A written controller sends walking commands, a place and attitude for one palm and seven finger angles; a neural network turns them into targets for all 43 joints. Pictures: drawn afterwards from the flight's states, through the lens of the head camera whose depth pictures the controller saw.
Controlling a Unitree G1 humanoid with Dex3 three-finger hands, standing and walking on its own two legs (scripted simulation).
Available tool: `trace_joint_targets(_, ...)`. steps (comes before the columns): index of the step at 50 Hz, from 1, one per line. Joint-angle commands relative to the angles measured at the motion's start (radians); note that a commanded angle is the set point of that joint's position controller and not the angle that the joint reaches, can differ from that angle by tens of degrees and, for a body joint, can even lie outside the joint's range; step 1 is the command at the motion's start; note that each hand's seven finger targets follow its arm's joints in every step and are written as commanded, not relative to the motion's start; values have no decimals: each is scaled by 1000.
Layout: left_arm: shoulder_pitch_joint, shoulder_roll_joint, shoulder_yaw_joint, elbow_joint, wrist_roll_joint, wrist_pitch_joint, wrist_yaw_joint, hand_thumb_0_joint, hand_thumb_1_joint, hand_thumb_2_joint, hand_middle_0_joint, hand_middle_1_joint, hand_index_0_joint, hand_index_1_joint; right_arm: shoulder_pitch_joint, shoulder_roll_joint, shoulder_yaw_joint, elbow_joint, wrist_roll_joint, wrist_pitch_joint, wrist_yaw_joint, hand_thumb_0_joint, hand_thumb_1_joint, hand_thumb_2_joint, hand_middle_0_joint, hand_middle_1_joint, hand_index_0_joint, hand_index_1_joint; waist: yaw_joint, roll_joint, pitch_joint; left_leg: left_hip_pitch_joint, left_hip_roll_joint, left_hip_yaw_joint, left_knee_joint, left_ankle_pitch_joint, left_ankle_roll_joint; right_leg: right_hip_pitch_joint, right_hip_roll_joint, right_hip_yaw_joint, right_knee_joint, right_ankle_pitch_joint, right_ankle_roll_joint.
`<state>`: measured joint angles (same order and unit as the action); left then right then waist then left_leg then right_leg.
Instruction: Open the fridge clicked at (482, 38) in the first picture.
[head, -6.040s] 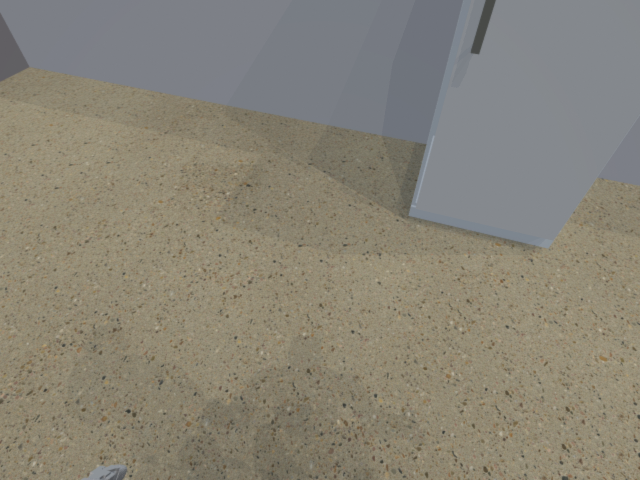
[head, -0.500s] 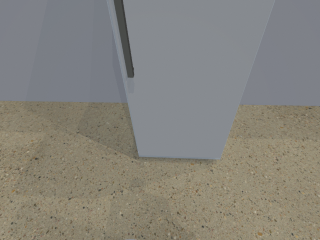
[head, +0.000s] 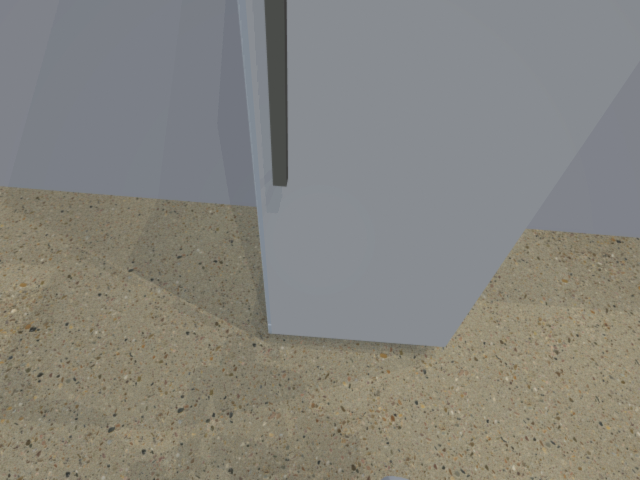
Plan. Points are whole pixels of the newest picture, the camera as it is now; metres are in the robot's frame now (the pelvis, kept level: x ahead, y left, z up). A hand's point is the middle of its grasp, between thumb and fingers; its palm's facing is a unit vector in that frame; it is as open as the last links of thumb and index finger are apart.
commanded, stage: take the last steps up to it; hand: left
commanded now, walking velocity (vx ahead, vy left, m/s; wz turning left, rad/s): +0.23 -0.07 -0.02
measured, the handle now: (279, 53) +0.61 +0.12 +0.23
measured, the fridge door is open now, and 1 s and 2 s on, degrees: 0 0 0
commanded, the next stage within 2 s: come to a stop and stand still in 0.16 s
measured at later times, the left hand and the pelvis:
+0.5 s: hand (240, 418) +0.24 +0.13 -0.17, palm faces +0.03 -0.97 -0.24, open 7.2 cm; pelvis +0.14 -0.04 -0.01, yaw +0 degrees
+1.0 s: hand out of the picture +0.10 +0.20 -0.18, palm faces +0.05 -0.98 -0.21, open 7.4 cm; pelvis +0.10 +0.01 +0.00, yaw -1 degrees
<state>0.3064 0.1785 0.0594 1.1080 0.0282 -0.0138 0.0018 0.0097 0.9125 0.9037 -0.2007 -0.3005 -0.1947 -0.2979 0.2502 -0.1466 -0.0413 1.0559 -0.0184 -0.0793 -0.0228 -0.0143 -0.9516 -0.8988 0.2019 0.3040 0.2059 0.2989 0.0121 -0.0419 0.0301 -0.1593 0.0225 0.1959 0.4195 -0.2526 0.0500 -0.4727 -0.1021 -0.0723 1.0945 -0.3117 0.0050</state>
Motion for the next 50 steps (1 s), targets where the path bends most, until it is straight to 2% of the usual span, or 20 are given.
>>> trace_joint_targets(1,-5,0,1,-67,0,2,-13,0,900,900,-200,-300,-200,-300,121,-107,-18,9,-1,-5,-6,0,-900,-900,200,300,200,300,-6,126,59,53,272,-185,-243,309,112,-118,-43,27,-106,85,20)
trace_joint_targets(8,-197,22,-1,-148,-4,-5,-16,0,900,900,-200,-300,-200,-300,175,-117,-28,36,-14,14,-1,0,-900,-900,200,300,200,300,-50,151,126,81,268,-149,-173,425,95,-49,2,-30,-410,98,-7)
trace_joint_targets(10,-167,26,1,-142,-5,-9,-15,0,900,900,-200,-300,-200,-300,160,-131,-30,36,-16,21,-3,0,-900,-900,200,300,200,300,-30,147,98,85,266,-133,-107,467,80,47,33,-55,-467,103,-23)
trace_joint_targets(12,-11,61,10,-89,-2,-24,-11,0,900,900,-200,-300,-200,-300,150,-134,-29,38,-6,25,-1,0,-900,-900,200,300,200,300,41,110,9,60,213,-83,90,532,39,279,79,-92,-581,185,-38)
trace_joint_targets(13,85,123,22,-57,3,-38,-2,0,900,900,-200,-300,-200,-300,162,-104,-23,42,2,22,4,0,-900,-900,200,300,200,300,80,10,-49,-93,162,-60,288,412,1,488,-6,16,-595,332,-68)
trace_joint_targets(14,177,207,42,-37,1,-50,10,0,900,900,-200,-300,-200,-300,216,-45,-11,26,14,19,6,0,-900,-900,200,300,200,300,85,-206,-175,-281,16,-13,575,-116,-50,680,-273,332,-636,725,-178)
trace_joint_targets(15,173,225,32,-39,-20,-48,14,0,900,900,-200,-300,-200,-300,209,-72,-9,24,22,35,-7,0,-900,-900,200,300,200,300,72,-149,-233,-223,7,-134,703,-373,-56,587,-345,364,-690,932,-255)
trace_joint_targets(16,69,198,21,-63,-17,-45,22,0,900,900,-200,-300,-200,-300,177,-52,-9,23,21,48,-9,0,-900,-900,200,300,200,300,45,-125,-195,-215,36,-194,722,-355,-62,481,-329,321,-706,932,-258)
trace_joint_targets(18,-99,144,8,-106,-9,-26,41,0,900,900,-200,-300,-200,-300,153,-35,-6,36,21,72,-12,0,-900,-900,200,300,200,300,-7,-13,-91,-188,70,-209,665,-292,-71,313,-280,195,-713,836,-234)
trace_joint_targets(20,-139,130,3,-122,-3,-9,47,0,900,900,-200,-300,-200,-300,155,-14,-5,39,22,106,-11,0,-900,-900,200,300,200,300,-31,-40,-58,-142,54,-191,581,-270,-81,189,-243,125,-729,740,-202)
trace_joint_targets(27,-145,161,30,-165,3,27,47,0,900,900,-200,-300,-200,-300,68,-56,-28,-39,9,133,2,0,-900,-900,200,300,200,300,-7,-111,-72,-207,15,-171,555,-215,-99,200,-236,136,-749,554,-205)
trace_joint_targets(32,-148,166,36,-174,2,36,43,0,900,900,-200,-300,-200,-300,97,-60,-25,-57,9,110,5,0,-900,-900,200,300,200,300,-32,-120,-106,-57,7,-141,200,-69,-85,177,-187,138,-689,318,-150)
trace_joint_targets(33,-142,150,32,-167,-3,41,40,0,900,900,-200,-300,-200,-300,118,-66,-24,-49,8,102,6,0,-900,-900,200,300,200,300,-45,-59,-102,33,18,-146,52,29,-79,125,-157,115,-634,202,-109)
trace_joint_targets(34,-121,106,23,-180,-12,49,36,0,900,900,-200,-300,-200,-300,110,-123,-31,-64,1,93,7,0,-900,-900,200,300,200,300,-40,140,-64,33,132,-289,-83,18,-42,36,-59,53,-519,18,-51)
trace_joint_targets(35,-104,59,16,-194,-17,57,33,0,900,900,-200,-300,-200,-300,47,-199,-39,-107,-10,94,6,0,-900,-900,200,300,200,300,-23,372,6,-126,327,-508,-214,68,41,3,57,-20,-359,-194,10)
trace_joint_targets(37,-126,96,28,-172,-2,80,34,0,900,900,-200,-300,-200,-300,-77,-194,-32,-138,-16,98,-11,0,-900,-900,200,300,200,300,-5,259,69,-317,305,-492,-278,-105,78,73,74,121,-104,-175,4)
trace_joint_targets(38,-80,100,30,-154,3,75,27,0,900,900,-200,-300,-200,-300,-120,-173,-22,-142,-13,93,-15,0,-900,-900,200,300,200,300,28,221,66,-273,263,-430,-241,-58,79,39,77,125,-54,-135,4)
trace_joint_targets(40,-21,90,22,-118,-1,65,25,0,900,900,-200,-300,-200,-300,-119,-153,-13,-136,-6,81,-16,0,-900,-900,200,300,200,300,32,162,14,-161,211,-345,-208,22,79,31,75,117,-32,-88,18)
trace_joint_targets(46,-41,56,-15,-95,-8,48,29,0,900,900,-200,-300,-200,-300,8,-143,-16,-63,6,73,-19,0,-900,-900,200,300,200,300,-33,174,-59,94,229,-360,-181,240,113,97,44,67,-348,-153,36)
trace_joint_targets(50,30,44,-29,-38,-14,39,36,0,900,900,-200,-300,-200,-300,20,-143,-17,-22,10,72,-13,0,-900,-900,200,300,200,300,-15,151,-61,67,205,-351,-159,237,83,241,46,48,-614,-47,23)
